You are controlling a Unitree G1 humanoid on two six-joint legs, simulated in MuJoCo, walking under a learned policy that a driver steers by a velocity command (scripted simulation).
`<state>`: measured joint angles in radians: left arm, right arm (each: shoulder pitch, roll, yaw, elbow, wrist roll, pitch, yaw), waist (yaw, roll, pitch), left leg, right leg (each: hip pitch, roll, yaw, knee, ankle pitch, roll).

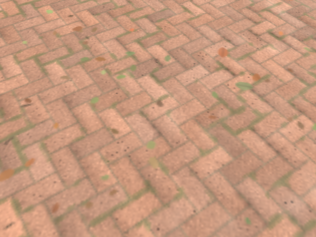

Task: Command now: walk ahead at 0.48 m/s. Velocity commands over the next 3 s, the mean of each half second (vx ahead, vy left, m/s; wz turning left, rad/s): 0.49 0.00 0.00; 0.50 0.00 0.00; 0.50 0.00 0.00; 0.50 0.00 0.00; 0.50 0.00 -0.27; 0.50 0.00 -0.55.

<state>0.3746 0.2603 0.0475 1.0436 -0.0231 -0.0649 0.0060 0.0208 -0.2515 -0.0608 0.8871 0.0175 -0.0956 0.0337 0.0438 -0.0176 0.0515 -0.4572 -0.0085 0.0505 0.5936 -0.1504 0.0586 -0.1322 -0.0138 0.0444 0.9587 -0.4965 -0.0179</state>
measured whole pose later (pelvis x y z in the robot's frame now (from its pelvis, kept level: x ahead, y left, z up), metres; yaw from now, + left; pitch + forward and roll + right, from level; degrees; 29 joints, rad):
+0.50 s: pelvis +0.29 -0.02 +0.00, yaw +0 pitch +2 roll +1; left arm -0.03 0.24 0.04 0.85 -0.02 -0.10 -0.04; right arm 0.41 -0.26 -0.06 1.05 0.01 -0.05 -0.01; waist -0.07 -0.02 0.02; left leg 0.11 -0.02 0.04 0.31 -0.44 0.01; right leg -0.50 -0.03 -0.04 0.48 -0.01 -0.07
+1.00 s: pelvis +0.57 -0.02 +0.01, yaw +0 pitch +2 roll -2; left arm 0.38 0.26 0.06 1.03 -0.02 -0.06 0.01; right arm -0.01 -0.24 -0.04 0.87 0.02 -0.09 0.03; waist 0.07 0.03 0.02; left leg -0.55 0.06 0.01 0.50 0.00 0.05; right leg 0.09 0.04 -0.06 0.23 -0.35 -0.01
